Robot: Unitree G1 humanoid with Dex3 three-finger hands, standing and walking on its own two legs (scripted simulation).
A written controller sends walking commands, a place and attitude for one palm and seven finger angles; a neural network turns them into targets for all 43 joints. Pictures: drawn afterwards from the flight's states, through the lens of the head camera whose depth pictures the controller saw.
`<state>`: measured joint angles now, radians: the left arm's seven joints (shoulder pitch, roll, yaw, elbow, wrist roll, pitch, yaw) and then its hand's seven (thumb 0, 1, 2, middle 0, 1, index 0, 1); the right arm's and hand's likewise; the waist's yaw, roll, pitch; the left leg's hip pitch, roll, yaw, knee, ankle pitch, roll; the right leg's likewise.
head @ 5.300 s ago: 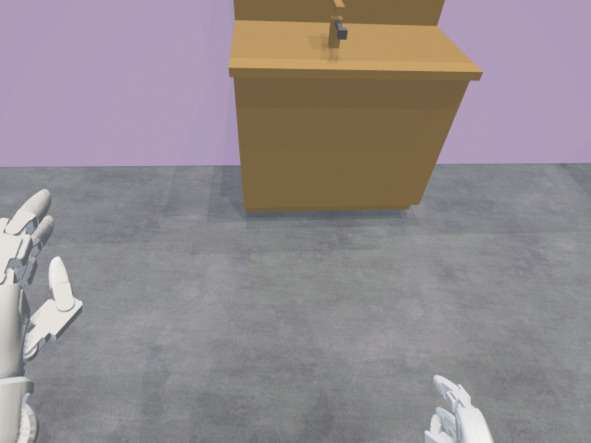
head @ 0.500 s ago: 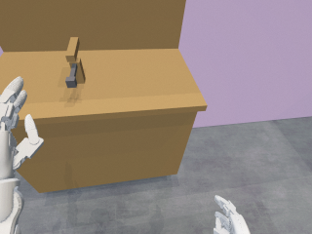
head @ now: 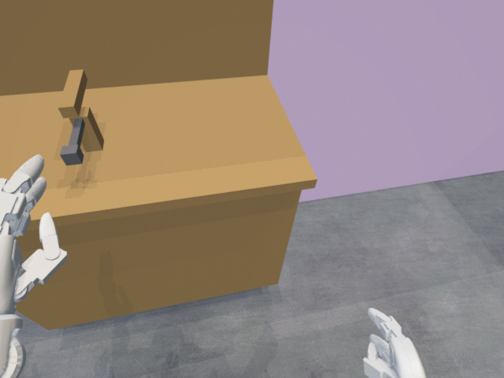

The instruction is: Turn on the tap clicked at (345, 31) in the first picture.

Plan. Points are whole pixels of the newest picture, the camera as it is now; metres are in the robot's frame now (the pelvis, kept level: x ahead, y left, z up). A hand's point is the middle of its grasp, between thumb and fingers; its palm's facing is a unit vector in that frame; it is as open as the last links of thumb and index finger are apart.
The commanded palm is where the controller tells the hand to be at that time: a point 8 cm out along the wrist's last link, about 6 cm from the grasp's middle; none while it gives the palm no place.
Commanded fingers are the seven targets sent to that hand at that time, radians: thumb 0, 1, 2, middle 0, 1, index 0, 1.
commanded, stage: come to a stop and stand still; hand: left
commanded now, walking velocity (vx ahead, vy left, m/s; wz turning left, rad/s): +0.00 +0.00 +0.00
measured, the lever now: (72, 155) +0.46 +0.38 +0.06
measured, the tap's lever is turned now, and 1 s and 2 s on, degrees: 0 0 0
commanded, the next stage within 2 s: look again from close up in 0.18 s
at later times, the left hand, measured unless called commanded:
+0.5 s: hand (47, 258) +0.21 +0.26 +0.15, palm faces +0.39 -0.85 -0.35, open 7.4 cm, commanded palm +0.16 +0.29 +0.17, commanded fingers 0.00 0.90 0.90 -0.20 -0.30 -0.20 -0.30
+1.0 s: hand (53, 245) +0.23 +0.26 +0.15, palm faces +0.40 -0.84 -0.36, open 7.4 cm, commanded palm +0.18 +0.29 +0.17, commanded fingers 0.00 0.90 0.90 -0.20 -0.30 -0.20 -0.30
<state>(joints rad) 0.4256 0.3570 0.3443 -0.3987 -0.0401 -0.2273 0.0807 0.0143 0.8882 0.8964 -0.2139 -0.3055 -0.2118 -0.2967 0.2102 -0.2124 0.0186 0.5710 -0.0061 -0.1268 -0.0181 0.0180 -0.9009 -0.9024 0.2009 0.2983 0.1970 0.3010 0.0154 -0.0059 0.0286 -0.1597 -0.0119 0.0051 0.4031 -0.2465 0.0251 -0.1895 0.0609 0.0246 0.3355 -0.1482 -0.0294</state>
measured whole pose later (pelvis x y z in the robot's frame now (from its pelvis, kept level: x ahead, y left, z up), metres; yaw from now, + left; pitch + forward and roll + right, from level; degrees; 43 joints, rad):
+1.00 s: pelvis +0.02 +0.02 -0.01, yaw -1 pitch +0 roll -1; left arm 0.44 0.34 0.33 -0.39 -0.04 -0.20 0.11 0.02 0.89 0.90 -0.21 -0.31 -0.21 -0.30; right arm 0.24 -0.21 0.02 0.58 -0.01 -0.08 -0.04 0.02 -0.90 -0.90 0.20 0.30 0.20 0.30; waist 0.03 -0.01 -0.03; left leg -0.18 -0.04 0.03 0.51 -0.34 0.06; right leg -0.24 0.04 0.05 0.52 -0.27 -0.01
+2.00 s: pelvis +0.17 +0.12 -0.02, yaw -7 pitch -2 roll +1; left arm 0.38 0.40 0.41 -0.47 -0.05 -0.19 0.14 0.01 0.89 0.90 -0.21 -0.31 -0.21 -0.30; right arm 0.17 -0.14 0.01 0.59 0.01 -0.11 -0.05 0.02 -0.90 -0.90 0.20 0.30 0.19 0.30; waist 0.02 -0.08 0.08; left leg -0.30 0.03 0.09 0.53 -0.20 0.00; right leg -0.30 -0.03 -0.01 0.75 -0.46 0.01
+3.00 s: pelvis +0.20 +0.12 +0.00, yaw -7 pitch +0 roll -1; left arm 0.44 0.34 0.31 -0.49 -0.06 -0.10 0.15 0.02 0.89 0.90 -0.21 -0.31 -0.21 -0.30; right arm 0.16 -0.19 0.03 0.58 0.02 -0.06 -0.06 0.02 -0.90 -0.90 0.20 0.30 0.20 0.30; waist 0.03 0.00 0.02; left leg -0.25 0.04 0.06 0.47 -0.21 0.01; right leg -0.11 0.03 -0.06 0.39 -0.28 -0.03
